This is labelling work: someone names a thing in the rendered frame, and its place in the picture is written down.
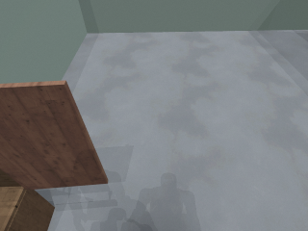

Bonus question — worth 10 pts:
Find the cupboard door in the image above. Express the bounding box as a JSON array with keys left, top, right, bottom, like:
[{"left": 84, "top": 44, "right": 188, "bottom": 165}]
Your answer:
[{"left": 0, "top": 80, "right": 109, "bottom": 191}]

